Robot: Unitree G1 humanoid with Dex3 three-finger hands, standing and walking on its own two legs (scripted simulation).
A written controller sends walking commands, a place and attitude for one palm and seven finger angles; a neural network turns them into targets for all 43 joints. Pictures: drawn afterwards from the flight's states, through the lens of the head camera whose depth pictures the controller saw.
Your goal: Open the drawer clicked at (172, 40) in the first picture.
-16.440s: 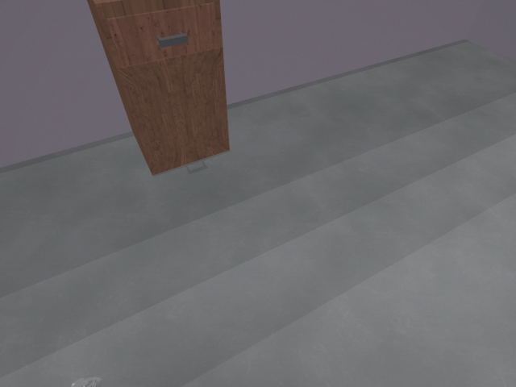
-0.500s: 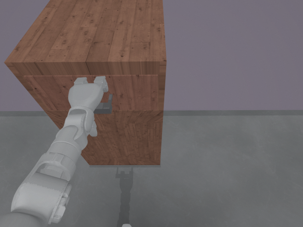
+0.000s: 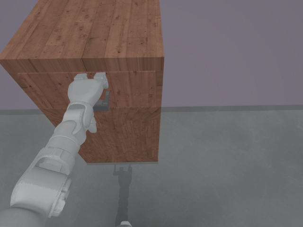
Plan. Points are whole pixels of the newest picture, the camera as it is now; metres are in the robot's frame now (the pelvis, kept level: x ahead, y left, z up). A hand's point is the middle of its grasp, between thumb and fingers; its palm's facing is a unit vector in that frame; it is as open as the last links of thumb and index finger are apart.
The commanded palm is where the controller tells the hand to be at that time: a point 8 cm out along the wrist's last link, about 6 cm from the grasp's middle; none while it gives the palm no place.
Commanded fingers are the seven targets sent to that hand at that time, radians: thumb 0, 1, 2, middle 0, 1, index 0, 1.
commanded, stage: re-aim the fingers above the handle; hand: left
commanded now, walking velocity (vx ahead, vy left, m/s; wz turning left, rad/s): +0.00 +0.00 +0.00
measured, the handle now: (92, 99) +0.52 +0.19 -0.02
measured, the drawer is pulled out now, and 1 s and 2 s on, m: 0.00 0.00 0.00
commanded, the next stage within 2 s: lower the fingers behind the handle in 1.40 s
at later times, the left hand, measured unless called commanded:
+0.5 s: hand (91, 102) +0.46 +0.16 +0.04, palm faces +0.00 -0.07 -1.00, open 13.8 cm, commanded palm +0.45 +0.17 +0.10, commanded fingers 0.00 -0.50 0.30 -0.30 -1.20 -0.30 -1.20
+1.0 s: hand (87, 102) +0.46 +0.18 +0.04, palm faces -0.02 -0.05 -1.00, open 13.8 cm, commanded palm +0.44 +0.18 +0.10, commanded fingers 0.00 -0.50 0.30 -0.30 -1.20 -0.30 -1.20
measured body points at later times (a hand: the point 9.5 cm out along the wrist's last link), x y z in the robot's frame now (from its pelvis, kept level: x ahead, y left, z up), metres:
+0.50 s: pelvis +0.00 +0.01 +0.00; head +0.06 +0.00 +0.44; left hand +0.46 +0.17 +0.09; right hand +0.03 -0.26 -0.13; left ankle +0.02 +0.11 -0.70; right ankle -0.05 -0.11 -0.70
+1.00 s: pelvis +0.00 +0.00 +0.00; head +0.07 -0.01 +0.44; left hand +0.46 +0.18 +0.09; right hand +0.02 -0.26 -0.14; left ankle +0.02 +0.11 -0.70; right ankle -0.05 -0.11 -0.70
